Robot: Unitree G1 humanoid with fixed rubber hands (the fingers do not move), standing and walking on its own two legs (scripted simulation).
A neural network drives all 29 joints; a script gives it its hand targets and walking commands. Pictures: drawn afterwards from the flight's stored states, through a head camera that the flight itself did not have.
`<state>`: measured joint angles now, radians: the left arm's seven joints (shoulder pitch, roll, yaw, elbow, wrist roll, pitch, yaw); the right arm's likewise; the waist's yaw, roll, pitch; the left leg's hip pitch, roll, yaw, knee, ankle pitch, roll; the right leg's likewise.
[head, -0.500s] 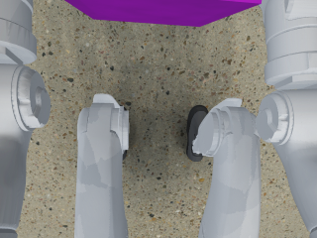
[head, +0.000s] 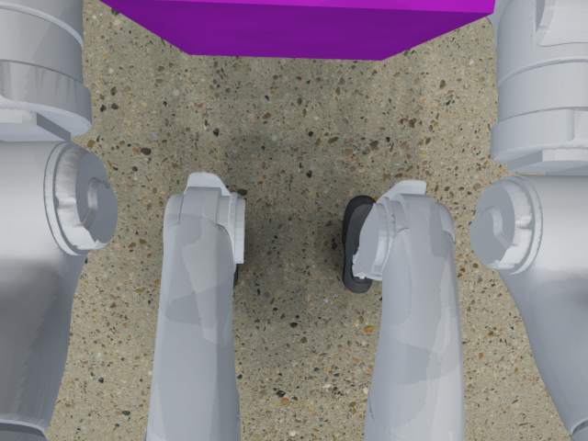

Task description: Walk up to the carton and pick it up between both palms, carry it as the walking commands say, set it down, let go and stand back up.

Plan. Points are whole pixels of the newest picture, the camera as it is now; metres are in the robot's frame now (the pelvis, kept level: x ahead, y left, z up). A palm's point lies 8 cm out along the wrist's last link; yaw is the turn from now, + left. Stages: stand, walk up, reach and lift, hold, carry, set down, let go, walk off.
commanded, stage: reach and lift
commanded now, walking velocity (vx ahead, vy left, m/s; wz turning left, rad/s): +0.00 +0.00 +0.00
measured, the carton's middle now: out of the picture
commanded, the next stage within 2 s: none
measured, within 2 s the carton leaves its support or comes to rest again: neither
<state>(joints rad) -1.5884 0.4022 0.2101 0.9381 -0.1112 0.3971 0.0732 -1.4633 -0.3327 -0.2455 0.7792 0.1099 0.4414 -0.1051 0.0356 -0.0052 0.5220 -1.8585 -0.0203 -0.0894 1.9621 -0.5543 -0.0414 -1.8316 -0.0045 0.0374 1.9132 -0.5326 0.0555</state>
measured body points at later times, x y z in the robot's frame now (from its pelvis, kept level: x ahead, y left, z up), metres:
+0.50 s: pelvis -0.02 -0.01 +0.04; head +0.33 +0.02 +0.32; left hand +0.56 +0.20 -0.05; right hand +0.56 -0.16 -0.06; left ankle +0.13 +0.13 -0.43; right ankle +0.14 -0.15 -0.43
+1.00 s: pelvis -0.02 +0.00 +0.10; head +0.30 +0.02 +0.41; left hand +0.54 +0.20 +0.02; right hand +0.53 -0.16 +0.01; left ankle +0.13 +0.13 -0.43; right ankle +0.14 -0.15 -0.42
